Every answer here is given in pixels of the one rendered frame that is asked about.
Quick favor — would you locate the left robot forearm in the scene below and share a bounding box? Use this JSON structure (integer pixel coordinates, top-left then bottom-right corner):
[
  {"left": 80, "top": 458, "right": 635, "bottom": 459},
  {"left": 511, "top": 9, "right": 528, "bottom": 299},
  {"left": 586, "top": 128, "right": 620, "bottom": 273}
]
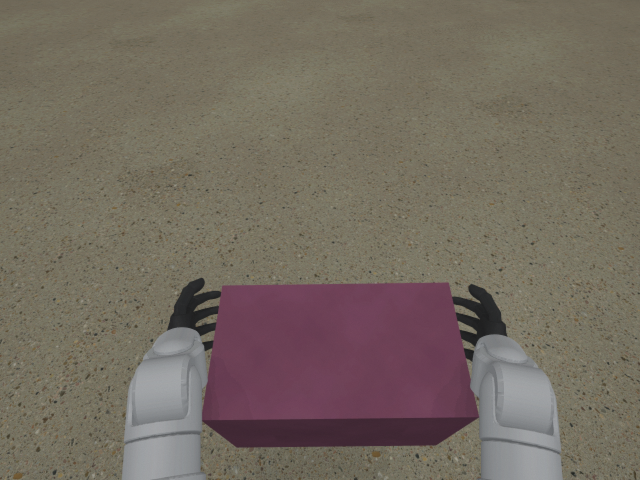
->
[{"left": 122, "top": 327, "right": 208, "bottom": 480}]

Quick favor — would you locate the right robot forearm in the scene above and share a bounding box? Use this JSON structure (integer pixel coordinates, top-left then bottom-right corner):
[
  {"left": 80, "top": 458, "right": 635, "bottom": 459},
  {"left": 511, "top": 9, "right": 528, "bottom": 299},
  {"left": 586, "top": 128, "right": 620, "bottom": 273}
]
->
[{"left": 470, "top": 334, "right": 563, "bottom": 480}]

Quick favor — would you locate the robot left hand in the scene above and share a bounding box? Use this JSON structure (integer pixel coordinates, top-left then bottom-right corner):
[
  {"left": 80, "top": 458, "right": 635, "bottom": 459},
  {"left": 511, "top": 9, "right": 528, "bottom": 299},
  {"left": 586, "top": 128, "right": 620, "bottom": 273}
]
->
[{"left": 167, "top": 278, "right": 221, "bottom": 351}]

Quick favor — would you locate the carton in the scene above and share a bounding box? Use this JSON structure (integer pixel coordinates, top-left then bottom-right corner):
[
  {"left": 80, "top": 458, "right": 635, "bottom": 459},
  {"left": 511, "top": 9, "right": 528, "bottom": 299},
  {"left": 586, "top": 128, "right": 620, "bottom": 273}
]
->
[{"left": 202, "top": 282, "right": 479, "bottom": 448}]

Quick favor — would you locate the robot right hand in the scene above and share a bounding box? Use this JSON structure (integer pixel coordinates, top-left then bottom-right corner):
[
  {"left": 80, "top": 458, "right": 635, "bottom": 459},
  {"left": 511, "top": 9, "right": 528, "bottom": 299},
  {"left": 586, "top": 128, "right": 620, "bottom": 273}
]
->
[{"left": 452, "top": 284, "right": 508, "bottom": 361}]

